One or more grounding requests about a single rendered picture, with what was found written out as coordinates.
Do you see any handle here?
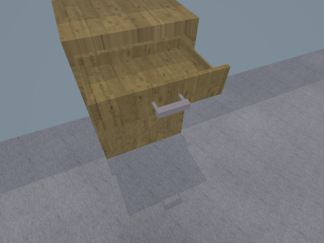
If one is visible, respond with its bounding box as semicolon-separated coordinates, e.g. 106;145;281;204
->
151;94;191;118

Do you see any drawer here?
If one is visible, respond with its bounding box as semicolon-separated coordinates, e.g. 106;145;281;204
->
75;37;230;132

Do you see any cabinet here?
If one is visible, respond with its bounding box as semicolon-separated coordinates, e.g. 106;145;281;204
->
51;0;199;159

